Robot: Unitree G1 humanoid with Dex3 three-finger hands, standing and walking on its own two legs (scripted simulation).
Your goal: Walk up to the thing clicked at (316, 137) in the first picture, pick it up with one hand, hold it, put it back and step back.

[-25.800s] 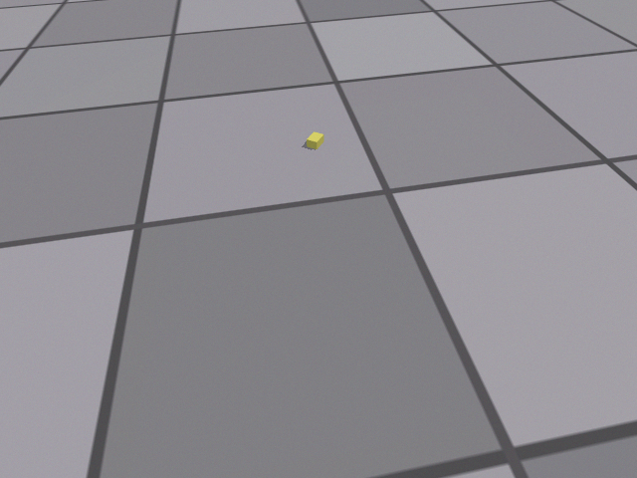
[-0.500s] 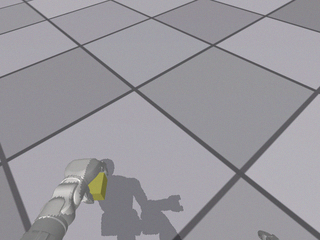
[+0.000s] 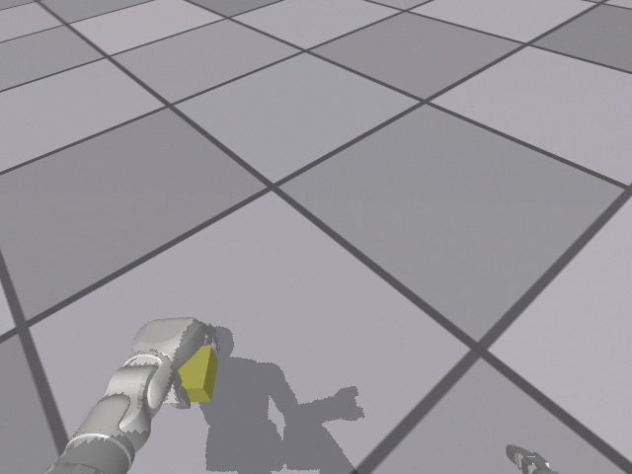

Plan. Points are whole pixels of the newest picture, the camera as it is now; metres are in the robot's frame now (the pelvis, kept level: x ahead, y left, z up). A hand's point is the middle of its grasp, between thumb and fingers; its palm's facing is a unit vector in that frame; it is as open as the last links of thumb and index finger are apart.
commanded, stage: hold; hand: left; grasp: from above
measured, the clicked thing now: (182, 374) +0.30 +0.23 -0.07
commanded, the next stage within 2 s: crouch in 0.90 s
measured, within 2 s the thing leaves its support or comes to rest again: neither
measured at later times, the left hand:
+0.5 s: hand (176, 379) +0.28 +0.22 -0.03, palm faces -0.46 -0.04 -0.89, open 9.1 cm
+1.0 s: hand (175, 367) +0.29 +0.22 -0.03, palm faces -0.45 -0.04 -0.89, open 9.1 cm
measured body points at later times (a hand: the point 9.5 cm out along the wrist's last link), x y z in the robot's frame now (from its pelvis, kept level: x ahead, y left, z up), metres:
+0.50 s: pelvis -0.01 +0.00 +0.00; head +0.00 -0.03 +0.45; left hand +0.30 +0.22 +0.02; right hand +0.14 -0.26 -0.11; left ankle +0.01 +0.12 -0.73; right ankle +0.02 -0.14 -0.73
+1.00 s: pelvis +0.00 +0.00 +0.01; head +0.01 -0.02 +0.46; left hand +0.31 +0.22 +0.02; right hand +0.14 -0.26 -0.11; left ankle +0.01 +0.12 -0.73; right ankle +0.02 -0.14 -0.73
